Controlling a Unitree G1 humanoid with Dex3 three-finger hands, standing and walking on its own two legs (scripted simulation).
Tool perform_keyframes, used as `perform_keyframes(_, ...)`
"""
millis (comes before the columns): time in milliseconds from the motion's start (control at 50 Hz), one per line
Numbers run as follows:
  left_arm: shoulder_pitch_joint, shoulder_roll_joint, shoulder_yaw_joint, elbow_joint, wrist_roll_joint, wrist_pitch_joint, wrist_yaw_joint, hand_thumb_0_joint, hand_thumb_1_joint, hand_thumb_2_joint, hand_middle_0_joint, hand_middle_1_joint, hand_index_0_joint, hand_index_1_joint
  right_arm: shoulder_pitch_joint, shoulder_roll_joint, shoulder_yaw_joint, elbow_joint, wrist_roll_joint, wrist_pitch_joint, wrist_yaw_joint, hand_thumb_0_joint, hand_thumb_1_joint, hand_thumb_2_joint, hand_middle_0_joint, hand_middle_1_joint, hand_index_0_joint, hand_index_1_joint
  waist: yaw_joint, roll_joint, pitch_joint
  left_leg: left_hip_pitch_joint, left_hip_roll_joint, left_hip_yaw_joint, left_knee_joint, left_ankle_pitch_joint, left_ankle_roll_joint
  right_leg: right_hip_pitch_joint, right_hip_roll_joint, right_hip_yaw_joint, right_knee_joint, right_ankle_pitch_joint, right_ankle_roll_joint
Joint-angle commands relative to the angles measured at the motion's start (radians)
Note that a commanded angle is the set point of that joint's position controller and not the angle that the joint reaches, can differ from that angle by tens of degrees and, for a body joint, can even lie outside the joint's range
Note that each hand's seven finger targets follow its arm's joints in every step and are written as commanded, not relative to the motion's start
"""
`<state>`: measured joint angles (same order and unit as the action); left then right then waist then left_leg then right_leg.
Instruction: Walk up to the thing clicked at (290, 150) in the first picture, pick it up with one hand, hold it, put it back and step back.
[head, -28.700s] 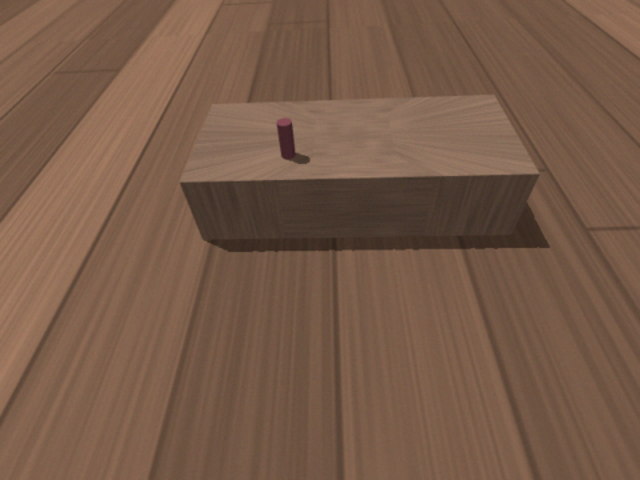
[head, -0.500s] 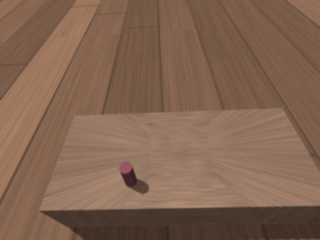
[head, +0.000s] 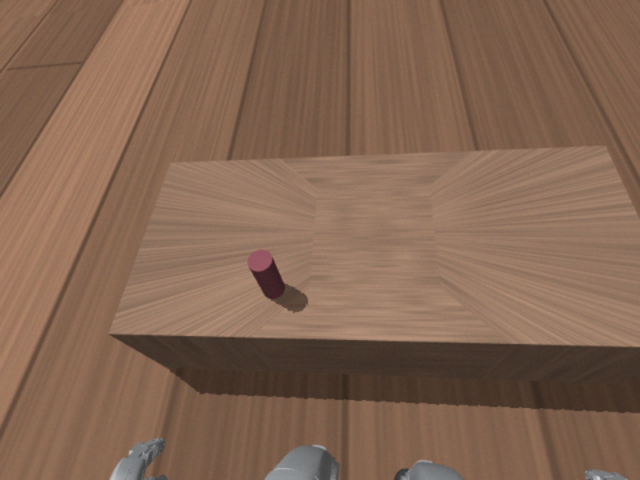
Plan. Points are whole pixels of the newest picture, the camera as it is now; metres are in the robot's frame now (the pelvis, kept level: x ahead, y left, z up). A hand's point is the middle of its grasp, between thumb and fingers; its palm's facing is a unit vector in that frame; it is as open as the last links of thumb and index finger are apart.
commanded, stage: step back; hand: left
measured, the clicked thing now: (267, 275) +0.56 +0.23 -0.36
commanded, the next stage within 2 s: none
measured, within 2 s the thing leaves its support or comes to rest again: neither
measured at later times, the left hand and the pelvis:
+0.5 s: hand out of the picture -0.05 +0.31 -0.16, palm faces -0.03 -0.91 -0.41, open 7.4 cm; pelvis -0.13 +0.03 -0.01, yaw -3 degrees
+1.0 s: hand out of the picture -0.14 +0.32 -0.15, palm faces +0.00 -0.92 -0.40, open 7.4 cm; pelvis -0.29 +0.05 -0.01, yaw +1 degrees
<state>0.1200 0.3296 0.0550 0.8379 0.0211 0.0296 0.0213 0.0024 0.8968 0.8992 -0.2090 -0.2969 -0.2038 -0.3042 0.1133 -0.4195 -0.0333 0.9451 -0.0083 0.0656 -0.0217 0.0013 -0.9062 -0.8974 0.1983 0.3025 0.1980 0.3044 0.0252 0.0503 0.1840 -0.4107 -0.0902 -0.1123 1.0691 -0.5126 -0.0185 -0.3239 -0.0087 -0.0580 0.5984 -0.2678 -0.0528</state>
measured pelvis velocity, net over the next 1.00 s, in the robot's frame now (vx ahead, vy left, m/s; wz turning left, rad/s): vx -0.29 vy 0.05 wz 0.01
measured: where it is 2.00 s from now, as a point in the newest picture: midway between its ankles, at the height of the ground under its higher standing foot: outside the picture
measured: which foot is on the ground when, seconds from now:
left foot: up 0.00-0.14, down 0.16-0.58, up 0.60-0.88, down 0.90-1.00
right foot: down 0.00-0.18, up 0.20-0.52, down 0.54-0.92, up 0.94-1.00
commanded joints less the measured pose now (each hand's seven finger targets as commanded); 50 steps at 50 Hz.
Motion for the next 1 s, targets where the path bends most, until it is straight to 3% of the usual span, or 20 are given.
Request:
perform_keyframes(0, 0.089, 0.287, 0.085, -0.08, 0.0, -0.015, 0.027, 0.0, 0.9, 0.9, -0.2, -0.3, -0.2, -0.3, 0.02, -0.169, -0.045, -0.099, -0.006, -0.031, -0.011, 0.0, -0.9, -0.9, 0.2, 0.3, 0.2, 0.3, 0.039, -0.207, -0.281, -0.088, 0.052, 0.015, -0.165, -0.006, 0.006, 0.376, -0.293, 0.296, -0.08, 0.658, -0.189)
perform_keyframes(120, -0.039, 0.304, 0.075, -0.124, -0.003, -0.004, 0.008, 0.0, 0.9, 0.9, -0.2, -0.3, -0.2, -0.3, 0.171, -0.168, -0.071, -0.054, -0.023, -0.034, 0.015, 0.0, -0.9, -0.9, 0.2, 0.3, 0.2, 0.3, -0.065, -0.173, -0.274, 0.239, 0.081, 0.113, -0.533, 0.266, 0.06, 0.057, -0.233, 0.216, -0.041, 0.241, -0.076)
perform_keyframes(140, -0.01, 0.266, 0.064, -0.126, -0.002, 0.0, 0.007, 0.0, 0.9, 0.9, -0.2, -0.3, -0.2, -0.3, 0.143, -0.214, -0.084, -0.069, -0.034, -0.035, 0.018, 0.0, -0.9, -0.9, 0.2, 0.3, 0.2, 0.3, -0.06, -0.003, -0.243, 0.248, 0.212, -0.086, -0.636, 0.302, 0.113, -0.065, -0.133, 0.16, 0.076, 0.047, -0.025)
perform_keyframes(160, -0.036, 0.231, 0.061, -0.137, -0.011, -0.003, 0.01, 0.0, 0.9, 0.9, -0.2, -0.3, -0.2, -0.3, 0.078, -0.308, -0.101, -0.099, -0.032, -0.035, 0.026, 0.0, -0.9, -0.9, 0.2, 0.3, 0.2, 0.3, -0.067, 0.241, -0.221, 0.201, 0.43, -0.361, -0.762, 0.378, 0.245, -0.166, 0.085, 0.013, 0.28, -0.294, 0.038)
perform_keyframes(180, -0.093, 0.265, 0.08, -0.121, 0.008, -0.001, 0.021, 0.0, 0.9, 0.9, -0.2, -0.3, -0.2, -0.3, 0.067, -0.347, -0.11, -0.107, -0.031, -0.041, 0.025, 0.0, -0.9, -0.9, 0.2, 0.3, 0.2, 0.3, -0.106, 0.216, -0.191, 0.065, 0.499, -0.462, -0.793, 0.44, 0.344, -0.114, 0.116, 0.179, 0.53, -0.433, 0.053)
perform_keyframes(260, 0.088, 0.246, 0.085, -0.038, -0.019, 0.006, 0.019, 0.0, 0.9, 0.9, -0.2, -0.3, -0.2, -0.3, -0.079, -0.208, -0.069, -0.144, -0.026, -0.047, 0.001, 0.0, -0.9, -0.9, 0.2, 0.3, 0.2, 0.3, 0.026, 0.089, -0.145, 0.129, 0.339, -0.127, -0.681, 0.588, 0.237, -0.188, 0.122, 0.245, 0.724, -0.233, 0.044)
perform_keyframes(380, 0.05, 0.223, 0.071, -0.074, -0.007, -0.014, 0.007, 0.0, 0.9, 0.9, -0.2, -0.3, -0.2, -0.3, 0.049, -0.19, -0.076, -0.14, -0.017, -0.047, -0.001, 0.0, -0.9, -0.9, 0.2, 0.3, 0.2, 0.3, -0.065, 0.092, -0.222, 0.407, 0.349, -0.092, -0.591, 0.724, 0.282, -0.185, 0.066, 0.18, 0.402, -0.268, 0.107)
perform_keyframes(500, 0.212, 0.22, 0.068, 0.011, 0.004, -0.028, 0.003, 0.0, 0.9, 0.9, -0.2, -0.3, -0.2, -0.3, -0.031, -0.239, -0.09, -0.171, -0.006, -0.018, 0.009, 0.0, -0.9, -0.9, 0.2, 0.3, 0.2, 0.3, -0.001, 0.138, -0.286, 0.213, 0.34, -0.07, -0.526, 0.515, 0.197, 0.146, 0.033, 0.036, -0.126, 0.008, 0.056)
perform_keyframes(520, 0.22, 0.252, 0.078, 0.013, 0.016, -0.033, 0.006, 0.0, 0.9, 0.9, -0.2, -0.3, -0.2, -0.3, -0.035, -0.211, -0.081, -0.171, 0.001, -0.015, 0.012, 0.0, -0.9, -0.9, 0.2, 0.3, 0.2, 0.3, 0.007, 0.085, -0.27, 0.11, 0.312, -0.065, -0.506, 0.397, 0.145, 0.201, 0.012, 0.088, -0.158, 0.047, 0.036)
perform_keyframes(540, 0.208, 0.301, 0.09, 0.0, 0.029, -0.039, 0.005, 0.0, 0.9, 0.9, -0.2, -0.3, -0.2, -0.3, -0.032, -0.158, -0.067, -0.177, 0.006, -0.015, 0.016, 0.0, -0.9, -0.9, 0.2, 0.3, 0.2, 0.3, 0.002, -0.096, -0.227, -0.051, 0.206, -0.014, -0.381, 0.199, 0.082, 0.2, -0.138, 0.352, -0.232, -0.035, -0.013)
perform_keyframes(560, 0.129, 0.42, 0.115, -0.028, 0.021, -0.031, -0.001, 0.0, 0.9, 0.9, -0.2, -0.3, -0.2, -0.3, -0.094, -0.139, -0.071, -0.187, 0.01, -0.012, 0.007, 0.0, -0.9, -0.9, 0.2, 0.3, 0.2, 0.3, 0.041, -0.375, -0.156, -0.085, 0.01, 0.074, -0.117, -0.071, 0.02, -0.012, -0.351, 0.605, -0.34, -0.027, -0.185)
perform_keyframes(580, 0.061, 0.427, 0.114, -0.07, 0.032, -0.039, 0.0, 0.0, 0.9, 0.9, -0.2, -0.3, -0.2, -0.3, -0.086, -0.175, -0.085, -0.172, -0.003, -0.003, -0.001, 0.0, -0.9, -0.9, 0.2, 0.3, 0.2, 0.3, 0.03, -0.316, -0.096, -0.055, 0.021, -0.074, 0.084, -0.112, 0.004, -0.137, -0.416, 0.666, -0.347, 0.004, -0.251)
perform_keyframes(640, -0.05, 0.303, 0.087, -0.102, 0.014, -0.04, 0.011, 0.0, 0.9, 0.9, -0.2, -0.3, -0.2, -0.3, 0.047, -0.167, -0.074, -0.115, 0.02, -0.014, -0.003, 0.0, -0.9, -0.9, 0.2, 0.3, 0.2, 0.3, -0.059, -0.177, -0.138, -0.065, -0.037, -0.077, 0.136, 0.049, 0.015, -0.011, -0.203, 0.288, -0.192, 0.274, -0.104)
perform_keyframes(720, 0.029, 0.275, 0.088, -0.114, 0.021, -0.029, 0.021, 0.0, 0.9, 0.9, -0.2, -0.3, -0.2, -0.3, 0.046, -0.168, -0.064, -0.136, 0.007, -0.022, -0.01, 0.0, -0.9, -0.9, 0.2, 0.3, 0.2, 0.3, 0.016, -0.201, -0.182, -0.129, 0.001, -0.036, 0.038, -0.005, -0.011, 0.204, -0.232, 0.286, -0.131, 0.388, -0.146)
perform_keyframes(800, 0.053, 0.293, 0.09, -0.112, 0.01, -0.016, 0.026, 0.0, 0.9, 0.9, -0.2, -0.3, -0.2, -0.3, 0.067, -0.152, -0.064, -0.144, -0.011, -0.032, -0.006, 0.0, -0.9, -0.9, 0.2, 0.3, 0.2, 0.3, 0.025, -0.254, -0.23, -0.039, 0.067, 0.037, -0.294, -0.022, 0.006, 0.28, -0.262, 0.293, -0.056, 0.494, -0.145)
perform_keyframes(860, -0.014, 0.302, 0.074, -0.13, -0.004, 0.004, 0.016, 0.0, 0.9, 0.9, -0.2, -0.3, -0.2, -0.3, 0.183, -0.155, -0.08, -0.089, -0.02, -0.041, 0.005, 0.0, -0.9, -0.9, 0.2, 0.3, 0.2, 0.3, -0.044, -0.2, -0.262, 0.198, 0.055, 0.13, -0.626, 0.265, 0.028, 0.134, -0.192, 0.223, 0.046, 0.35, -0.073)
perform_keyframes(880, 0.009, 0.262, 0.06, -0.132, -0.003, 0.011, 0.014, 0.0, 0.9, 0.9, -0.2, -0.3, -0.2, -0.3, 0.16, -0.191, -0.094, -0.096, -0.035, -0.043, 0.008, 0.0, -0.9, -0.9, 0.2, 0.3, 0.2, 0.3, -0.035, -0.078, -0.239, 0.246, 0.152, -0.036, -0.67, 0.305, 0.064, -0.006, -0.126, 0.193, 0.115, 0.159, -0.027)
perform_keyframes(900, -0.029, 0.228, 0.049, -0.153, -0.013, 0.006, 0.018, 0.0, 0.9, 0.9, -0.2, -0.3, -0.2, -0.3, 0.11, -0.315, -0.114, -0.12, -0.038, -0.039, 0.018, 0.0, -0.9, -0.9, 0.2, 0.3, 0.2, 0.3, -0.049, 0.226, -0.216, 0.211, 0.401, -0.376, -0.752, 0.416, 0.201, -0.178, 0.076, 0.064, 0.307, -0.237, 0.034)
perform_keyframes(920, -0.112, 0.272, 0.079, -0.148, 0.002, 0.007, 0.032, 0.0, 0.9, 0.9, -0.2, -0.3, -0.2, -0.3, 0.096, -0.361, -0.126, -0.133, -0.038, -0.042, 0.021, 0.0, -0.9, -0.9, 0.2, 0.3, 0.2, 0.3, -0.105, 0.206, -0.203, 0.071, 0.487, -0.491, -0.782, 0.484, 0.319, -0.114, 0.105, 0.206, 0.532, -0.419, 0.047)
perform_keyframes(980, 0.011, 0.252, 0.077, -0.076, -0.021, 0.015, 0.03, 0.0, 0.9, 0.9, -0.2, -0.3, -0.2, -0.3, -0.024, -0.229, -0.082, -0.147, -0.038, -0.052, 0.001, 0.0, -0.9, -0.9, 0.2, 0.3, 0.2, 0.3, 0.008, 0.038, -0.159, 0.108, 0.343, -0.192, -0.667, 0.644, 0.229, -0.183, 0.12, 0.283, 0.733, -0.27, 0.032)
